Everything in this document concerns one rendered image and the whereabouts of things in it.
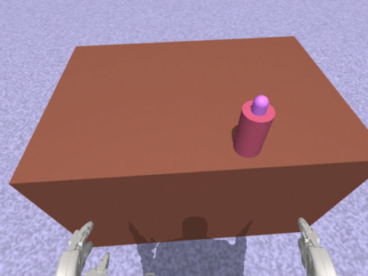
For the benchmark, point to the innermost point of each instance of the bottle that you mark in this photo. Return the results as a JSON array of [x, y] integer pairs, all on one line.
[[254, 123]]

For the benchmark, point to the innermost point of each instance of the right robot hand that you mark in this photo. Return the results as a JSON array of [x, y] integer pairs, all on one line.
[[315, 258]]

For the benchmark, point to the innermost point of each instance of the left robot hand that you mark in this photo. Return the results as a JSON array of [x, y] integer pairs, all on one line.
[[72, 261]]

